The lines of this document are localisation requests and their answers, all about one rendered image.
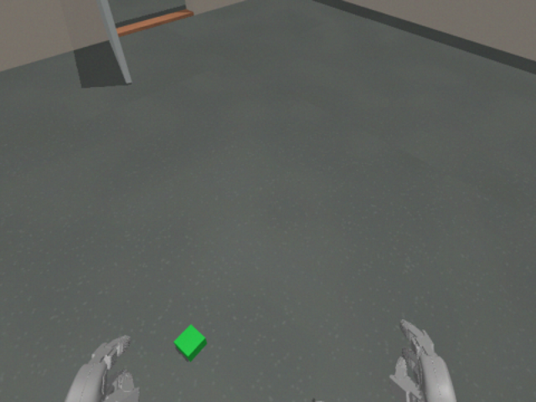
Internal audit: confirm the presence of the small box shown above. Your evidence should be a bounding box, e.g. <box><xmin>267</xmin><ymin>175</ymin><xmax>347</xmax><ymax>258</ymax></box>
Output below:
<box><xmin>174</xmin><ymin>324</ymin><xmax>207</xmax><ymax>362</ymax></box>

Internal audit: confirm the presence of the left robot hand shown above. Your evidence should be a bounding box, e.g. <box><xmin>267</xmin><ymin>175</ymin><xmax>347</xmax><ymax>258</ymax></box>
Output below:
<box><xmin>64</xmin><ymin>335</ymin><xmax>139</xmax><ymax>402</ymax></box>

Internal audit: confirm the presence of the right robot hand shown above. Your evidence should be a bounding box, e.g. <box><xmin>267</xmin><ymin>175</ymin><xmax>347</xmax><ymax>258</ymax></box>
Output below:
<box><xmin>389</xmin><ymin>320</ymin><xmax>456</xmax><ymax>402</ymax></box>

